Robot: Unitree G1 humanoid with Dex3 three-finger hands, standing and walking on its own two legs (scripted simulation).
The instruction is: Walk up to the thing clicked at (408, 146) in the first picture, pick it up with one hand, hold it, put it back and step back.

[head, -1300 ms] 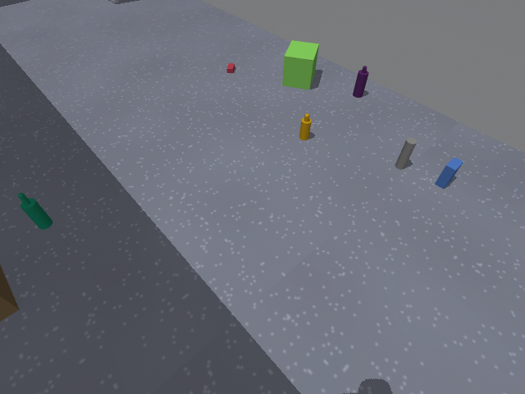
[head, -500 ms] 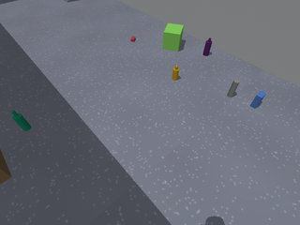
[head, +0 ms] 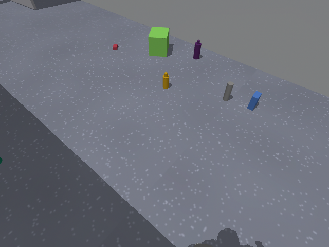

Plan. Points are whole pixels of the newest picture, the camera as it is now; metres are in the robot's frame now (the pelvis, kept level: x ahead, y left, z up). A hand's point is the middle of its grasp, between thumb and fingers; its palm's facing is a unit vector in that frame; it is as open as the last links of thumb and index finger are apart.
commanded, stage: walk up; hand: left
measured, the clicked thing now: (228, 91) +1.43 -0.56 -0.68
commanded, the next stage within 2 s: none
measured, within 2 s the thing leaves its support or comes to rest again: neither
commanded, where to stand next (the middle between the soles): +1.04 -0.56 m, yaw -30 degrees
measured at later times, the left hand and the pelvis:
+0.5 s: hand (123, 201) +0.28 +0.13 -0.15, palm faces -0.24 -0.92 -0.32, open 7.4 cm; pelvis +0.19 -0.12 -0.01, yaw -15 degrees
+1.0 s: hand (172, 110) +0.65 -0.02 -0.13, palm faces -0.50 -0.79 -0.37, open 7.4 cm; pelvis +0.41 -0.21 -0.01, yaw -26 degrees
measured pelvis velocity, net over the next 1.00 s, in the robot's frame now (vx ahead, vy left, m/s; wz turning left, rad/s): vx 0.41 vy -0.21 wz -0.45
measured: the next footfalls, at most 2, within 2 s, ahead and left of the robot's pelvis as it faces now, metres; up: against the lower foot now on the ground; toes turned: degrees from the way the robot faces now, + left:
right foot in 0.16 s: +0.16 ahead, -0.22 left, +0.00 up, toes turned -12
left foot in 0.60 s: +0.42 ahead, -0.04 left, +0.00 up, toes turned -12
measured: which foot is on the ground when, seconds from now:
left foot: down 0.00-0.20, up 0.22-0.58, down 0.60-1.00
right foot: up 0.00-0.14, down 0.16-0.62, up 0.64-1.00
